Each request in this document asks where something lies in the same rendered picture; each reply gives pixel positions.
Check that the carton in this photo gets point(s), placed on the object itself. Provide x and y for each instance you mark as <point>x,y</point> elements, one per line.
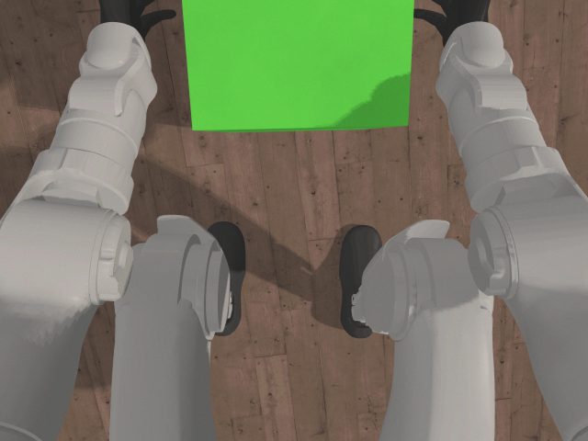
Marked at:
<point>295,65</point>

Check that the robot right hand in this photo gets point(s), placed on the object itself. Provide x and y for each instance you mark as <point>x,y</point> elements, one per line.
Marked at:
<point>458,12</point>

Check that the right robot thigh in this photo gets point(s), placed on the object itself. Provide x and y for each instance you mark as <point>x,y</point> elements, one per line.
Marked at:
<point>443,377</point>

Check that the robot left hand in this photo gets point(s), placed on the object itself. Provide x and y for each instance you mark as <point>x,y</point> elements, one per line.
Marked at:
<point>129,12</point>

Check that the robot right forearm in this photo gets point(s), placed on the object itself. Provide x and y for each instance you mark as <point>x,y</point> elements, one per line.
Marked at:
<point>496,132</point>

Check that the robot left foot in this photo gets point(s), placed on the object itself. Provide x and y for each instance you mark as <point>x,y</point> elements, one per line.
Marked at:
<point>231,241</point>

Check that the robot left forearm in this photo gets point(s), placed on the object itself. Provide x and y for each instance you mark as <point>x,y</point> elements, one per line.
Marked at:
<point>99,134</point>

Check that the robot right upper arm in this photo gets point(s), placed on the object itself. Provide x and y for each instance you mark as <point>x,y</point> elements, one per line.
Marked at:
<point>534,256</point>

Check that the robot left upper arm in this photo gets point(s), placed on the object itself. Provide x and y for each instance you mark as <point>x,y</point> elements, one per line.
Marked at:
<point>58,263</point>

